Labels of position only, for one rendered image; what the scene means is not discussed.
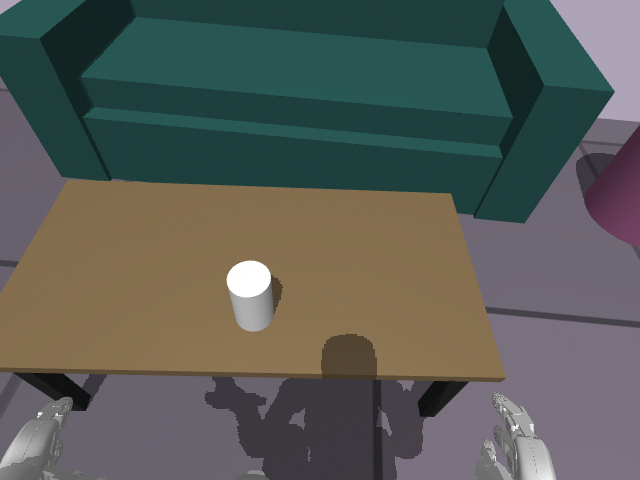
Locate left robot hand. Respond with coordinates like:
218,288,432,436
0,397,106,480

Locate can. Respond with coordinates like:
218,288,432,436
227,261,274,332

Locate right robot hand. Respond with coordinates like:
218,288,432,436
475,392,556,480

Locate sofa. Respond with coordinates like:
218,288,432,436
0,0,615,223

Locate coffee table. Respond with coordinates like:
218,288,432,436
0,180,506,417

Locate left robot arm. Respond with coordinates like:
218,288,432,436
0,464,44,480

